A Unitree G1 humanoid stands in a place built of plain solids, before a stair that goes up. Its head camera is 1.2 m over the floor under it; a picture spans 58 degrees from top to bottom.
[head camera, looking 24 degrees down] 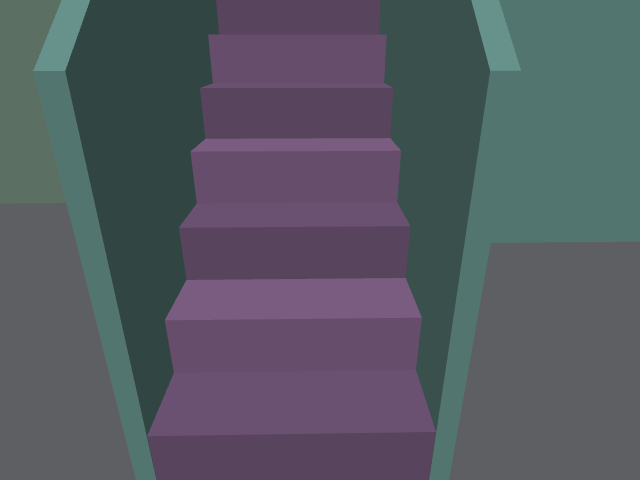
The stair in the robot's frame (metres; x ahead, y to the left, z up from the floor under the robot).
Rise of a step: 0.21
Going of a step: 0.26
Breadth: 0.81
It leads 1 degrees to the left of straight ahead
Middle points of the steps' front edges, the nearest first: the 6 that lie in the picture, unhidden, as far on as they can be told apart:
0.89 0.08 0.21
1.14 0.08 0.42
1.40 0.09 0.63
1.66 0.09 0.84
1.92 0.10 1.05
2.17 0.10 1.25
